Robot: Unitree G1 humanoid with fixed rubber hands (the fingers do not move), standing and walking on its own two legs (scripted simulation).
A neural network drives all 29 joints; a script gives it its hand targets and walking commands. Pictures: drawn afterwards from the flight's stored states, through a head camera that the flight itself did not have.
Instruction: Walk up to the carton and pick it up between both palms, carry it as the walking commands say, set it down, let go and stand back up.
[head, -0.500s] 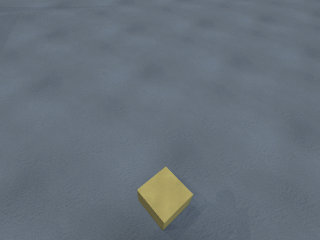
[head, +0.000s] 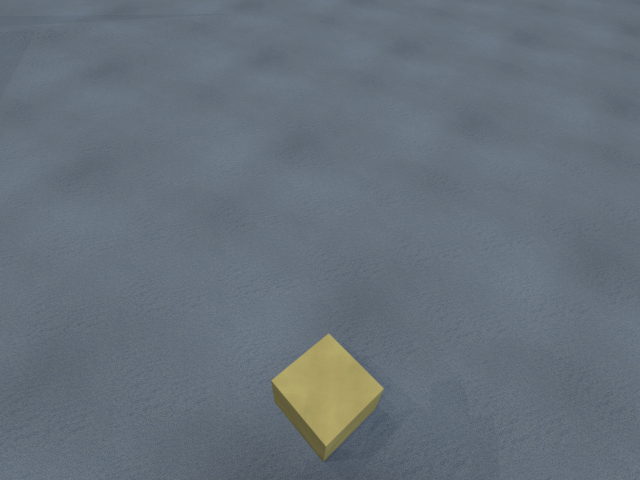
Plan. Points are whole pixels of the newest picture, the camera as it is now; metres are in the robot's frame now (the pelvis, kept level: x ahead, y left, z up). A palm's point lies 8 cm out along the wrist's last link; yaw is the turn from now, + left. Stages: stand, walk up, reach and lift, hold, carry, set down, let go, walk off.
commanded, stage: walk up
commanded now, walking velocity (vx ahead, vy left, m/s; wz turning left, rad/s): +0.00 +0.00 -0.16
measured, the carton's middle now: (326, 395) +0.47 -0.02 -0.68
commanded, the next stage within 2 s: none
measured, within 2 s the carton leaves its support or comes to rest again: neither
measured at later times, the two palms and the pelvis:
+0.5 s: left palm out of the picture +0.02 +0.23 -0.15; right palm out of the picture +0.06 -0.25 -0.13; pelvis +0.00 +0.00 +0.00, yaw -3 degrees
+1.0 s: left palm out of the picture +0.01 +0.24 -0.15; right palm out of the picture +0.04 -0.24 -0.12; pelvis -0.01 +0.01 +0.00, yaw -5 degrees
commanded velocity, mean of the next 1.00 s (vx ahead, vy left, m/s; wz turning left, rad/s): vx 0.00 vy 0.00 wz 0.02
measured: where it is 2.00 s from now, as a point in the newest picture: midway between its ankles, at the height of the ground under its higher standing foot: outside the picture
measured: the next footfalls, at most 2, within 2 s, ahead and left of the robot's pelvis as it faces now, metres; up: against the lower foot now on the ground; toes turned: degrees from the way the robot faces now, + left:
left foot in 0.88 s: +0.04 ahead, +0.08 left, +0.00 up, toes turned +6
right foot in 1.24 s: +0.00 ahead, -0.13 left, +0.00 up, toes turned -8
